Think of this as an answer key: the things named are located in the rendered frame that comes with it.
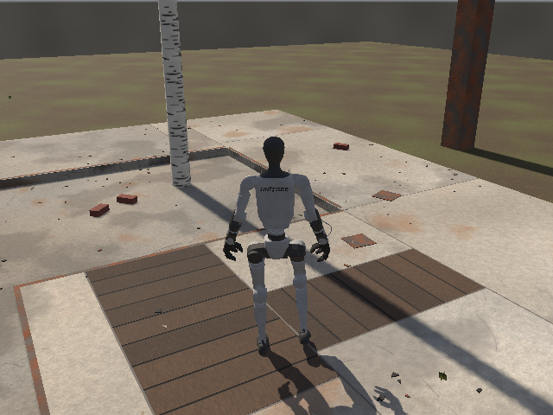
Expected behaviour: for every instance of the robot left hand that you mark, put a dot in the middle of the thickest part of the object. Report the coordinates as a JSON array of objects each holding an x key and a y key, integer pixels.
[{"x": 227, "y": 248}]

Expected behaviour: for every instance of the left robot foot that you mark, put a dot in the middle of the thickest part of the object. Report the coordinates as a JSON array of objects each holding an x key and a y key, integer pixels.
[{"x": 263, "y": 347}]

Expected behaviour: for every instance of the right robot foot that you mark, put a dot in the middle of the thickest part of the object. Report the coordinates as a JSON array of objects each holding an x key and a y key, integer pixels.
[{"x": 304, "y": 337}]

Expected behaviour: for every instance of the robot left forearm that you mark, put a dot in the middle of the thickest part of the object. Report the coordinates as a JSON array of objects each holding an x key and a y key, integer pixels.
[{"x": 232, "y": 231}]

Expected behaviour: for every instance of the robot left upper arm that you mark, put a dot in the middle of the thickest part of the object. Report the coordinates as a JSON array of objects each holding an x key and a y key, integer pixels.
[{"x": 243, "y": 197}]

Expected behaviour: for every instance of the robot foot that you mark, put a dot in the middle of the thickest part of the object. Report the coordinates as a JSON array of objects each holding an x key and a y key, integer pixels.
[
  {"x": 263, "y": 347},
  {"x": 304, "y": 337}
]

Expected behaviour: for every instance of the robot right upper arm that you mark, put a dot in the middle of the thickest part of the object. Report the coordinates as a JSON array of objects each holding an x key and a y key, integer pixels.
[{"x": 306, "y": 194}]

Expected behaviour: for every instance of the robot right hand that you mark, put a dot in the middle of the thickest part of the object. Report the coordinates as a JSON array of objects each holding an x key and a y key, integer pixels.
[{"x": 322, "y": 248}]

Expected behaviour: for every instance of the robot right forearm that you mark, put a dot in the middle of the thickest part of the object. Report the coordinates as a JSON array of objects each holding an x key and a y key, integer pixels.
[{"x": 318, "y": 230}]

